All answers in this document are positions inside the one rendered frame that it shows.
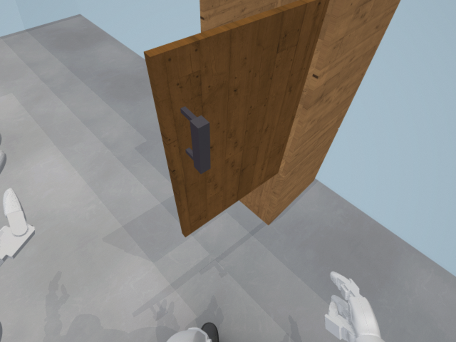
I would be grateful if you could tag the cupboard door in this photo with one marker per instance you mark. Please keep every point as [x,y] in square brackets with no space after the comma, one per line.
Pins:
[246,79]

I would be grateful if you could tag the right robot hand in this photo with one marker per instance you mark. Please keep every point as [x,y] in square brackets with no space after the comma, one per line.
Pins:
[357,317]

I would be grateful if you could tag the robot left shin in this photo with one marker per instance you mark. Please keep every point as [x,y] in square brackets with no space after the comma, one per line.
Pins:
[198,329]

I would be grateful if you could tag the robot left foot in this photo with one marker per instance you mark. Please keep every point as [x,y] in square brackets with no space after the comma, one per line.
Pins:
[211,330]

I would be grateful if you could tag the handle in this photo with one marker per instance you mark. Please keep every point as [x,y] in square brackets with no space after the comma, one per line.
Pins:
[200,134]

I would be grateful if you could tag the left robot hand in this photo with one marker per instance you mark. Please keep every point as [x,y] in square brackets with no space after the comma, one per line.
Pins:
[14,238]

